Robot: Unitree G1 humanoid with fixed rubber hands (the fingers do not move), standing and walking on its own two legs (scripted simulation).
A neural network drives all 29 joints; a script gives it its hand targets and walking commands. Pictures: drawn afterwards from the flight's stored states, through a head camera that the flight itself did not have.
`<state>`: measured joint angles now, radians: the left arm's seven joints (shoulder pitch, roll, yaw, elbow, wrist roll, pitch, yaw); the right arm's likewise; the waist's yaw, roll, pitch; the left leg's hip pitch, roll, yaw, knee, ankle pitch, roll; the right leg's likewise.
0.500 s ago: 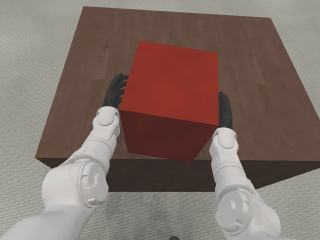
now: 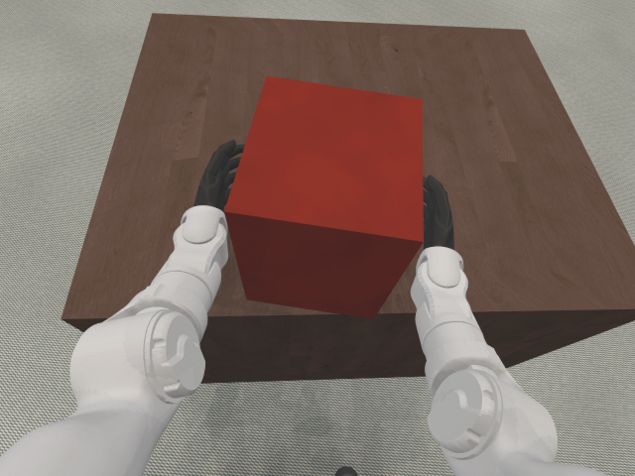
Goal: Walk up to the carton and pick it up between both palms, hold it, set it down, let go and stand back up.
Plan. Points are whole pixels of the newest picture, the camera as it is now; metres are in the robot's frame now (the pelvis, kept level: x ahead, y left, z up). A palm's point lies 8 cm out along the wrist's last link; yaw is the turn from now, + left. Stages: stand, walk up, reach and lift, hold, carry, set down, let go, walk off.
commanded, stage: set down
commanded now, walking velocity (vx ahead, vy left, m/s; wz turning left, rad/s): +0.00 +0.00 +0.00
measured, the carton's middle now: (325, 209) +0.47 -0.04 -0.01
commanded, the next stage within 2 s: none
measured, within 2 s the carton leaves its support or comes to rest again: neither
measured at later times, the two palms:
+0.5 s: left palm (213, 203) +0.47 +0.11 +0.02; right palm (435, 239) +0.41 -0.18 +0.01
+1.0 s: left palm (187, 188) +0.48 +0.14 +0.04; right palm (457, 223) +0.42 -0.20 +0.03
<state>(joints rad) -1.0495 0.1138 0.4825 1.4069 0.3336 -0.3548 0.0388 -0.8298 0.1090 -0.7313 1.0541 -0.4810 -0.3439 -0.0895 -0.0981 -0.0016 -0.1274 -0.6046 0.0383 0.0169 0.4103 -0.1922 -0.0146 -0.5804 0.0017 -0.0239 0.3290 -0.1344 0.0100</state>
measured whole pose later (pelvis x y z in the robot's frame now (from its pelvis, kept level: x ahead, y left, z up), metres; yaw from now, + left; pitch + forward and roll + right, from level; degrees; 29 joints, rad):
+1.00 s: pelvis -0.01 +0.00 -0.02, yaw -2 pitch +28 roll -3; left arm -1.16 0.27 0.03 1.59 -0.14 -0.30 0.06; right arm -1.00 -0.13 -0.16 1.36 0.12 -0.29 -0.13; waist -0.11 0.03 -0.27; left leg -0.83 0.07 0.02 0.63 -0.28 -0.01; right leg -0.80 0.02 -0.01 0.51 -0.19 0.01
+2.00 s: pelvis -0.03 -0.01 +0.00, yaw +0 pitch +14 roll -1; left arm -0.59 0.18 0.08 1.06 -0.11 -0.23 0.01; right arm -0.47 -0.01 -0.06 0.91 0.13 -0.26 -0.21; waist -0.07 0.01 -0.11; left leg -0.53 0.06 0.01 0.51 -0.21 -0.03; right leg -0.52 0.02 -0.02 0.43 -0.16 0.00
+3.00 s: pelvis -0.01 -0.01 +0.01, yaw +0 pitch +2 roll -1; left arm -0.60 0.22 0.13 0.84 -0.03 0.05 -0.08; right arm -0.51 -0.11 0.06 0.83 0.28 -0.14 -0.25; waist -0.06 -0.02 -0.01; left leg -0.20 0.06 0.02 0.40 -0.23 -0.03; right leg -0.18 0.03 -0.02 0.32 -0.17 -0.01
